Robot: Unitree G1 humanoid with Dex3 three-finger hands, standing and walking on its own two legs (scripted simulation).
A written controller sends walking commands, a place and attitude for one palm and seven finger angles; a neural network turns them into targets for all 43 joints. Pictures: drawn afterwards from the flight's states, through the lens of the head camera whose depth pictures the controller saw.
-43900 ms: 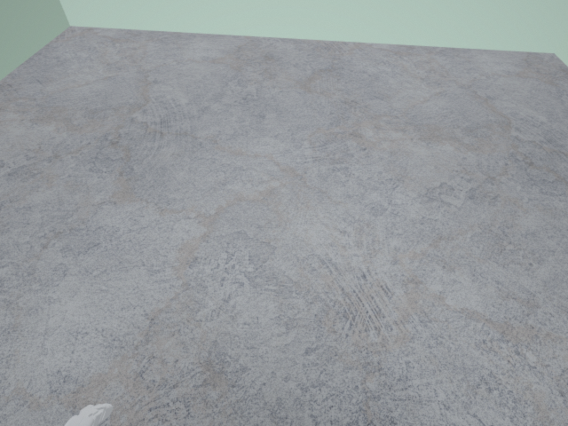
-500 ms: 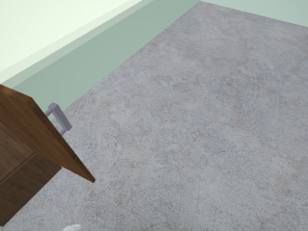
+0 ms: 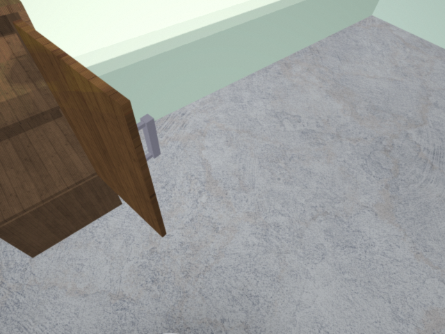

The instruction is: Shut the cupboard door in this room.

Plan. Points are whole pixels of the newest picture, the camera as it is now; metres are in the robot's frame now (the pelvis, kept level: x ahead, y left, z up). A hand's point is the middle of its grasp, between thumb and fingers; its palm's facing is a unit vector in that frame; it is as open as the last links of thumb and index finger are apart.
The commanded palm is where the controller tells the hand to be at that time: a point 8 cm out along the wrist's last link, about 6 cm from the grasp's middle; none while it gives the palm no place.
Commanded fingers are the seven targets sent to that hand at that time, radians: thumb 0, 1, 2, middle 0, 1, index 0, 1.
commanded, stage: turn or walk to find it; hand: left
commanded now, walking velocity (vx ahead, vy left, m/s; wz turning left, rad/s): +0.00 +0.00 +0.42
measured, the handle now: (144, 142) +0.49 +0.23 -0.02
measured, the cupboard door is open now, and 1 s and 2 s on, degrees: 99 99 99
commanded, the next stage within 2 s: stand and wait in 1.22 s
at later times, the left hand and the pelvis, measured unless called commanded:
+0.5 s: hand out of the picture +0.06 +0.17 -0.14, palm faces +0.23 -0.93 -0.27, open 7.4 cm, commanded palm none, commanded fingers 0.00 0.90 0.90 -0.20 -0.30 -0.20 -0.30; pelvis +0.00 -0.04 +0.01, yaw +13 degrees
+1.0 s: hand out of the picture -0.07 +0.21 -0.16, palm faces +0.48 -0.84 -0.25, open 7.4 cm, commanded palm none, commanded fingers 0.00 0.90 0.90 -0.20 -0.30 -0.20 -0.30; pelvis -0.01 +0.00 +0.01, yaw +26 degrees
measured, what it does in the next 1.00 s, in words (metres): steps on the spot, turning left: right foot, then left foot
